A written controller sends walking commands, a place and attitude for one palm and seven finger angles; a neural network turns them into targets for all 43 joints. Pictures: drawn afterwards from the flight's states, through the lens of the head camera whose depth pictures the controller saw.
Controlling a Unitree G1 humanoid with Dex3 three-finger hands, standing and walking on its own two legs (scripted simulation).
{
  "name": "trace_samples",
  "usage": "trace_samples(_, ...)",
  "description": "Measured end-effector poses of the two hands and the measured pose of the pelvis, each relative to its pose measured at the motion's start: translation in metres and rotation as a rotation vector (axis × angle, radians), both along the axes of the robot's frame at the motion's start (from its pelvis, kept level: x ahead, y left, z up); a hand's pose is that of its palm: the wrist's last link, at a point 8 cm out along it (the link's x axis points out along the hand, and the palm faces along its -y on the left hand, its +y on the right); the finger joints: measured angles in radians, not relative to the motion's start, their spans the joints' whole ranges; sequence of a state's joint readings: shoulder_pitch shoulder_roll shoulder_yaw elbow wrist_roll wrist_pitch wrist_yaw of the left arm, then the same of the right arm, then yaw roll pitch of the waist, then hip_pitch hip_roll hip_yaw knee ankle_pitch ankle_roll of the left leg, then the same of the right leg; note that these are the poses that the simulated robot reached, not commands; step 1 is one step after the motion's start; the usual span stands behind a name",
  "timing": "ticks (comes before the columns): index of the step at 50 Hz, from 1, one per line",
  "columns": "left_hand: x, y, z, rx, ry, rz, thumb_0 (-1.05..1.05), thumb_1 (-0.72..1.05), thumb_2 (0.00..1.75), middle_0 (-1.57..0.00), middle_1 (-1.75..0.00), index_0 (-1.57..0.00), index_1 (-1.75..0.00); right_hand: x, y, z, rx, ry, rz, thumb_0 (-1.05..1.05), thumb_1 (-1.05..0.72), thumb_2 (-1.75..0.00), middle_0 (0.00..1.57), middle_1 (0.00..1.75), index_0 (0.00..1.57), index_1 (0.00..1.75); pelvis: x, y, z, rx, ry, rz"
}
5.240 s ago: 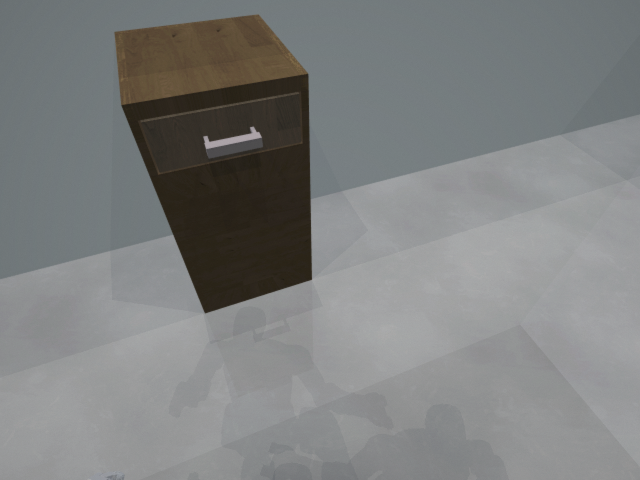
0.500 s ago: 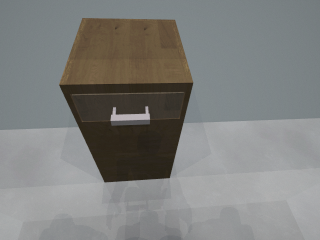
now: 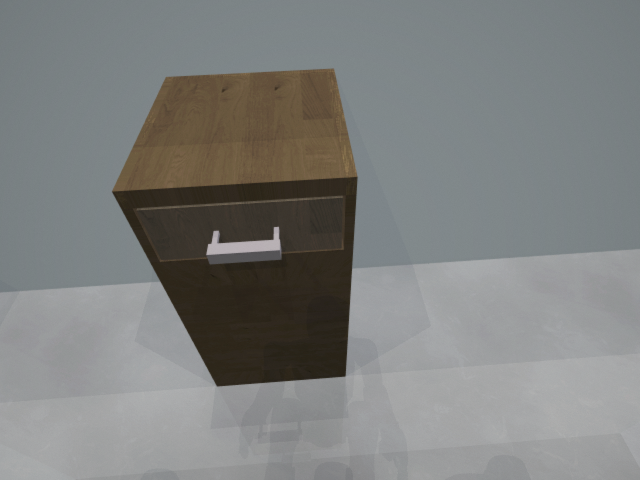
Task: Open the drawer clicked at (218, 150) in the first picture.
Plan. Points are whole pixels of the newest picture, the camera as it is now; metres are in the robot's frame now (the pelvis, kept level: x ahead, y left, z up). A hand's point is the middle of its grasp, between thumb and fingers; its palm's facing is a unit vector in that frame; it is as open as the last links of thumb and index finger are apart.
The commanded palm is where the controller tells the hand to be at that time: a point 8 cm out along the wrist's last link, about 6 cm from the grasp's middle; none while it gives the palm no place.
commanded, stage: come to a stop and stand still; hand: left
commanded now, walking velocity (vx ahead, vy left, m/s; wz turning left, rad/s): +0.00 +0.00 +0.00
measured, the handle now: (245, 242) +0.53 +0.18 -0.06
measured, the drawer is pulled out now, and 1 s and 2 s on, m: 0.00 0.00 0.00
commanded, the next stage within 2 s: look again from close up in 0.14 s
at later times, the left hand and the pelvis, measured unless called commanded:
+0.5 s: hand out of the picture -0.03 +0.19 -0.19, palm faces +0.05 -0.99 -0.16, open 7.4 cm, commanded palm none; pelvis -0.02 +0.04 -0.01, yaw +0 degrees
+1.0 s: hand out of the picture -0.07 +0.22 -0.18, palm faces +0.02 -0.99 -0.15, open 7.4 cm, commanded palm none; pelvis -0.03 +0.06 -0.01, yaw +0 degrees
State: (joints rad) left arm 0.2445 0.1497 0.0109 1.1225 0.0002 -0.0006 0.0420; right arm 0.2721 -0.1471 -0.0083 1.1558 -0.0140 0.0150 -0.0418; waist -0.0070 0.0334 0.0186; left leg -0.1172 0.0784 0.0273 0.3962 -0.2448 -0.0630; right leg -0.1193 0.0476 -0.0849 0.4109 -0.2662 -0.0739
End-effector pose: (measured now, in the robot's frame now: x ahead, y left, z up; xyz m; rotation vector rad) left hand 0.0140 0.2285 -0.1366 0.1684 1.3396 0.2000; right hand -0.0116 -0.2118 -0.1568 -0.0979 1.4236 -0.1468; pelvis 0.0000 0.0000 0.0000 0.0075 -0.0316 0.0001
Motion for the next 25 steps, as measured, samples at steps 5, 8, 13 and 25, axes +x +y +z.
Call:
trace_samples(5,-0.03,-0.011,-0.004,-0.031,0.077,0.026,0.0,0.92,0.9,-0.2,-0.3,-0.2,-0.3,-0.004,-0.008,0.003,-0.02,0.018,0.009,0.0,-0.91,-0.9,0.2,0.3,0.2,0.3,0.0,-0.002,0.001,-0.003,0.002,0.002)
trace_samples(8,-0.045,-0.017,-0.006,-0.051,0.113,0.041,0.0,0.91,0.9,-0.2,-0.3,-0.2,-0.3,-0.007,-0.01,0.005,-0.03,0.032,0.014,0.0,-0.91,-0.9,0.2,0.3,0.2,0.3,0.0,-0.001,0.001,-0.004,0.003,0.003)
trace_samples(13,-0.059,-0.024,-0.008,-0.071,0.146,0.05,0.0,0.91,0.9,-0.2,-0.3,-0.2,-0.3,-0.01,-0.006,0.007,-0.03,0.046,0.018,0.0,-0.91,-0.9,0.2,0.3,0.2,0.3,-0.001,0.002,0.001,-0.008,0.011,0.001)
trace_samples(25,-0.054,0.013,-0.02,-0.083,0.051,0.009,0.0,0.9,0.9,-0.2,-0.3,-0.2,-0.3,0.004,0.028,0.009,-0.057,-0.113,0.034,0.01,-0.94,-0.9,0.2,0.3,0.2,0.3,-0.02,0.039,-0.007,-0.022,-0.014,-0.002)
